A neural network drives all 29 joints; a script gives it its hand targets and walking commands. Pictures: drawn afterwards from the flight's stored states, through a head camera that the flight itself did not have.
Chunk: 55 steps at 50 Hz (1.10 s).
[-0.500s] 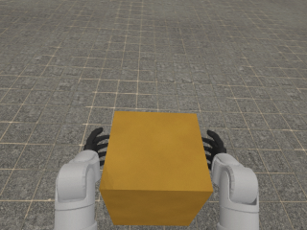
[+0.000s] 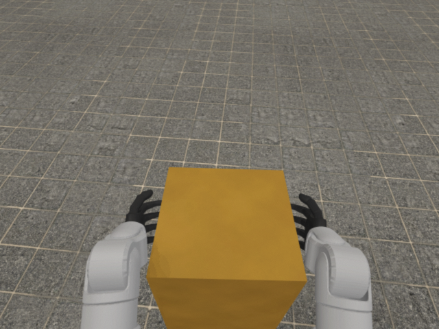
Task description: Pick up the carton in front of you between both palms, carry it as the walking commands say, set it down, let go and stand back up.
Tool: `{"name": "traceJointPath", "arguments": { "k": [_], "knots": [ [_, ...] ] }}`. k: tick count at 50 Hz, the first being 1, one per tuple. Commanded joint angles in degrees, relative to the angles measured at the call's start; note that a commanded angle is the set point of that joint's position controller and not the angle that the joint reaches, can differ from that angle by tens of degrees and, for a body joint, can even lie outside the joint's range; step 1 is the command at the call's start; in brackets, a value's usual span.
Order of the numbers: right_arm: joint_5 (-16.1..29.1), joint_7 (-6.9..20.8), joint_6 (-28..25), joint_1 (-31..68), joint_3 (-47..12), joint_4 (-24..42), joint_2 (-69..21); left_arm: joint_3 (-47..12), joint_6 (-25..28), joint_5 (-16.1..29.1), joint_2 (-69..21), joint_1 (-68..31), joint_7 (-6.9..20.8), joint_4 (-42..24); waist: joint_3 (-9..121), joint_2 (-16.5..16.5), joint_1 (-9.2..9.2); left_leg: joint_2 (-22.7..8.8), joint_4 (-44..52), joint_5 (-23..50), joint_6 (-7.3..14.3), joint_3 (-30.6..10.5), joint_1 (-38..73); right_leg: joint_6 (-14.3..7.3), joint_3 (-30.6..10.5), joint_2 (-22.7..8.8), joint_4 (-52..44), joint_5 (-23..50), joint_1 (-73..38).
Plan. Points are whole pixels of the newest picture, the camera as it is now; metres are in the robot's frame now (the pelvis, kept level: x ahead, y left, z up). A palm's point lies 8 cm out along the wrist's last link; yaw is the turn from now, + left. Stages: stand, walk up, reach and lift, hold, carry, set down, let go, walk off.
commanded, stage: carry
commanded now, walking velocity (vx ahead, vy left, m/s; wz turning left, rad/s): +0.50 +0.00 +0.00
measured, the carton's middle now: (223, 252) +0.26 +0.00 -0.02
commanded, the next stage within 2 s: none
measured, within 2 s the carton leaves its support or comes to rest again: neither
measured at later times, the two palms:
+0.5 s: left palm (157, 95) +0.62 +0.18 +0.07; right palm (277, 101) +0.60 -0.12 +0.08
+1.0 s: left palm (187, 40) +0.95 +0.14 +0.06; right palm (276, 43) +0.95 -0.16 +0.05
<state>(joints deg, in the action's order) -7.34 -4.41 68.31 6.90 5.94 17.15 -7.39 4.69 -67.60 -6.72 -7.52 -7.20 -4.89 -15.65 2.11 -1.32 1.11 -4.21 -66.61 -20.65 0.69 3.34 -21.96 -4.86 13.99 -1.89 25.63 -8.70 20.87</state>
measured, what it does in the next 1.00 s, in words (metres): walks ahead: left foot, then right foot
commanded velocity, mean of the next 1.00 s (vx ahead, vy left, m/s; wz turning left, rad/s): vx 0.46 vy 0.00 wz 0.00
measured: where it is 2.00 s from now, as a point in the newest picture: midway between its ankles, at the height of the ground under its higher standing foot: (223, 192)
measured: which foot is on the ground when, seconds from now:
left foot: up 0.00-0.36, down 0.38-0.92, up 0.94-1.00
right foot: down 0.00-0.40, up 0.42-0.88, down 0.90-1.00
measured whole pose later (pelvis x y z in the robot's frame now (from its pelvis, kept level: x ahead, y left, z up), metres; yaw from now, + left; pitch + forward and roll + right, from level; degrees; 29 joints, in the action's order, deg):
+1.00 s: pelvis +0.68 -0.01 -0.01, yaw +0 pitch +3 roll +0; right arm -7.2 -4.4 68.6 7.8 6.8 18.0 -7.5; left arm 4.8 -68.0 -6.9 -7.7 -8.7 -5.0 -16.0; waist 1.7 -1.7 1.0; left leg -3.4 -64.3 -24.3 0.2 3.1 -15.6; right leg -5.1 14.1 -1.8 28.3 -8.2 23.7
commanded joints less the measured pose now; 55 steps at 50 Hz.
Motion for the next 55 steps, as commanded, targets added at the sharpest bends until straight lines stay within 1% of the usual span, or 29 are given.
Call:
{"name": "traceJointPath", "arguments": {
  "k": [1, 4, 8, 14, 16, 17, 18, 19, 20, 21, 22, 24, 25, 26, 28, 31, 36, 40, 41, 43, 44, 45, 46, 47, 48, 49, 50, 52, 55],
  "knots": [
    [23.9, 14.5, -2.6, 24.9, -43.3, 5.3, -58.1, -41.1, 2.0, 24.7, -57.8, -25.3, 15.8, -7.6, 20.2, 6.4, -0.61, -3.1, 2.9, 5.8, 0.2, -1.9, -11.3, -2.2, -19.7, -16.3, -13.9, 7.1, -24.1],
    [22.7, 13.8, -3.6, 21.9, -43.8, 5.3, -57.8, -41.3, 2.4, 24.8, -56.2, -22.6, 16.4, -8.0, 17.6, 7.9, -0.50, -3.0, 12.2, 8.6, -1.3, 0.9, -13.4, -3.0, -14.9, -15.1, -16.5, 6.0, -23.7],
    [22.8, 13.1, -3.3, 22.2, -44.2, 7.7, -55.4, -41.1, 2.0, 24.8, -52.9, -22.0, 16.4, -9.8, 12.7, 8.6, -0.32, -2.1, 24.5, 14.5, -2.5, 4.3, -16.4, -2.8, -10.2, -12.7, -17.1, 11.2, -25.9],
    [23.7, 13.0, 0.3, 23.4, -42.9, 10.0, -48.7, -38.9, -0.9, 23.0, -46.8, -21.6, 14.9, -10.9, 6.7, 10.1, 0.02, -0.1, 36.4, 20.4, -0.1, 7.5, -12.2, -1.1, -6.4, -12.2, -15.8, 18.7, -27.3],
    [23.8, 13.2, 1.5, 23.9, -41.9, 9.6, -47.2, -38.5, -2.0, 22.6, -45.6, -22.4, 14.5, -10.6, 6.9, 10.7, -0.34, 1.1, 38.7, 19.3, 1.0, 8.7, -6.8, 0.2, -4.9, -12.2, -11.8, 26.7, -28.1],
    [23.8, 13.2, 2.0, 24.0, -41.4, 9.1, -46.9, -38.5, -2.5, 22.6, -45.1, -23.1, 14.4, -10.7, 9.0, 10.7, -0.87, 3.0, 39.9, 17.9, 1.2, 10.7, -0.5, 1.2, -3.1, -11.4, -6.0, 32.2, -27.6],
    [23.7, 13.3, 2.3, 23.5, -40.7, 8.1, -46.7, -38.7, -3.0, 22.6, -44.8, -24.0, 14.3, -10.9, 12.4, 8.4, -1.97, 5.7, 41.8, 15.4, 1.1, 13.4, 10.1, 2.8, -0.1, -9.1, 4.3, 33.4, -24.3],
    [23.6, 13.5, 2.6, 23.4, -40.0, 7.5, -46.2, -38.7, -3.4, 22.6, -44.2, -25.1, 14.2, -11.0, 16.5, 3.9, -3.23, 1.0, 41.4, 11.0, 1.0, 7.1, 22.6, 4.2, -0.6, -7.4, 16.2, 22.6, -15.3],
    [23.0, 13.8, 2.4, 23.6, -38.8, 5.7, -45.6, -39.6, -4.1, 23.5, -45.2, -26.8, 14.1, -12.0, 22.7, -11.3, -3.31, -16.0, 46.9, 2.0, 9.4, -21.2, 36.3, 7.2, -2.1, -1.5, 35.3, 8.2, 1.8],
    [23.7, 13.9, 2.2, 23.2, -39.0, 4.8, -47.7, -39.6, -4.1, 23.5, -45.2, -27.4, 14.3, -11.6, 22.3, -17.6, -2.83, -20.4, 54.5, 10.1, 12.7, -35.0, 38.3, 6.6, -8.1, 3.5, 45.8, -17.4, 12.9],
    [24.3, 14.1, 2.0, 24.9, -39.3, 5.9, -49.3, -40.1, -3.7, 23.5, -47.6, -28.1, 14.4, -9.9, 21.2, -12.7, -2.60, -19.5, 52.6, 17.8, 12.0, -27.4, 36.5, 4.8, -13.7, -0.5, 51.5, -17.5, 15.5],
    [25.1, 14.4, 1.2, 27.3, -40.3, 6.7, -53.4, -40.6, -2.4, 23.7, -51.6, -29.7, 14.6, -10.0, 19.9, -2.3, -2.33, -16.4, 50.9, 26.6, 8.4, -16.3, 29.1, 3.2, -14.6, -4.7, 46.9, -11.8, 15.0],
    [25.4, 14.6, 0.8, 28.5, -40.7, 7.5, -54.5, -40.9, -1.9, 23.8, -53.3, -29.8, 14.5, -9.9, 19.6, -2.6, -1.85, -15.0, 52.2, 24.2, 6.3, -12.5, 26.3, 3.1, -14.7, -5.7, 42.3, -8.7, 13.3],
    [25.7, 14.7, 0.5, 28.8, -40.9, 8.0, -55.1, -41.0, -1.5, 23.7, -54.2, -29.6, 14.3, -9.9, 20.1, -4.0, -1.80, -13.9, 53.3, 22.4, 5.5, -9.3, 25.1, 3.5, -13.4, -5.4, 40.2, -6.7, 11.9],
    [26.0, 15.0, 0.2, 27.6, -41.0, 8.5, -55.0, -41.2, -0.7, 23.1, -54.8, -27.7, 13.7, -9.8, 19.4, -5.6, -1.86, -12.8, 55.4, 20.5, 5.8, -6.1, 24.8, 4.4, -11.5, -5.0, 36.0, -4.2, 12.8],
    [26.1, 15.4, 0.2, 26.5, -40.7, 9.5, -53.2, -41.4, -0.4, 22.4, -54.0, -26.8, 12.9, -10.8, 16.6, -6.3, -2.02, -11.8, 57.1, 22.8, 6.9, -2.8, 27.2, 5.8, -8.9, -4.9, 27.6, -1.1, 17.2],
    [24.5, 15.2, 1.4, 23.3, -39.4, 7.7, -49.7, -40.9, -1.9, 22.0, -51.4, -24.4, 12.8, -9.5, 11.3, -6.1, -2.13, -9.6, 57.0, 30.4, 6.6, 1.7, 30.0, 6.0, -5.1, -3.6, 13.5, 5.3, 18.8],
    [23.3, 15.0, 1.7, 23.0, -39.2, 5.5, -49.5, -40.6, -2.6, 22.6, -50.7, -25.1, 13.7, -8.2, 6.8, -7.0, -2.29, -9.3, 56.6, 36.8, 5.6, 4.3, 30.1, 4.0, -2.1, -1.5, 4.4, 8.7, 14.6],
    [23.2, 14.9, 1.7, 23.3, -39.3, 5.2, -49.7, -40.6, -2.7, 22.7, -50.8, -25.4, 13.9, -7.9, 6.6, -7.4, -2.20, -9.3, 55.3, 40.7, 4.9, 5.1, 30.4, 3.3, -1.8, -1.1, 2.7, 9.3, 12.1],
    [23.2, 14.9, 1.5, 23.9, -39.7, 5.1, -50.0, -40.3, -2.5, 22.9, -51.0, -24.8, 14.3, -6.9, 10.1, -9.1, -1.37, -8.7, 47.1, 52.0, 3.2, 7.7, 30.7, 2.5, 0.5, 1.6, 1.1, 7.7, 1.8],
    [23.4, 15.0, 1.4, 23.9, -40.1, 5.0, -50.3, -40.1, -2.3, 22.8, -51.5, -24.5, 14.4, -6.2, 13.3, -7.4, -0.39, -6.7, 37.6, 52.7, 1.7, 10.7, 27.7, 2.4, 3.0, 4.1, -1.8, 6.1, -8.4],
    [23.6, 15.0, 1.2, 25.1, -40.4, 5.4, -50.2, -39.7, -1.9, 22.8, -51.9, -24.0, 14.7, -6.0, 17.7, -3.5, 0.96, -5.0, 25.6, 41.8, 0.5, 10.3, 18.9, 2.4, -1.6, 0.4, -1.6, 2.1, -21.6],
    [24.3, 15.0, 1.3, 26.8, -41.6, 7.1, -51.3, -38.9, -1.3, 22.3, -51.0, -24.6, 14.9, -5.3, 24.8, 10.4, 1.00, -0.1, 6.5, 23.9, -2.0, 8.2, 0.7, -5.6, -28.9, -17.2, -3.5, -5.7, -37.5],
    [24.4, 15.1, 1.0, 27.1, -41.9, 7.7, -51.1, -39.3, -0.7, 23.0, -53.0, -23.4, 15.1, -4.1, 24.8, 18.6, 0.65, 6.9, -4.9, -5.6, -2.3, 2.3, -11.6, -10.2, -45.9, -22.8, -12.8, -0.1, -39.9],
    [24.6, 15.0, 0.3, 27.8, -42.4, 6.7, -53.3, -39.8, -0.3, 24.0, -54.3, -24.5, 15.3, -5.9, 22.5, 13.8, 0.31, 2.8, -11.1, -5.7, -0.4, -3.0, -14.7, -9.6, -37.7, -22.7, -10.9, 12.1, -37.9],
    [24.7, 15.0, -0.4, 27.6, -42.5, 6.9, -54.4, -40.2, 0.4, 24.3, -55.9, -24.9, 15.3, -6.4, 22.5, 9.5, 0.09, 0.5, -10.3, -4.2, 0.6, -3.7, -14.4, -8.2, -31.1, -20.7, -8.5, 23.6, -34.4],
    [24.7, 14.9, -1.1, 27.7, -42.9, 6.9, -55.8, -40.5, 0.9, 24.3, -57.0, -25.8, 15.3, -7.4, 20.8, 4.8, -0.14, -1.6, -5.6, -1.3, 0.7, -3.8, -13.0, -5.8, -24.5, -19.3, -8.2, 30.2, -29.8],
    [24.3, 14.5, -2.2, 25.8, -43.3, 6.8, -57.3, -40.8, 1.7, 24.6, -57.5, -25.4, 15.5, -8.6, 20.8, 5.4, -0.49, -2.2, 3.3, 2.5, -0.2, -1.9, -8.6, -2.5, -16.8, -16.6, -10.0, 30.5, -25.6],
    [22.8, 13.5, -3.4, 21.7, -43.7, 6.7, -57.7, -40.9, 2.1, 24.7, -56.4, -22.6, 16.1, -9.5, 20.0, 8.4, -0.83, -0.1, 15.6, 3.5, -1.7, 1.6, -7.0, -2.1, -10.1, -14.3, -9.8, 37.3, -24.7]
  ]
}}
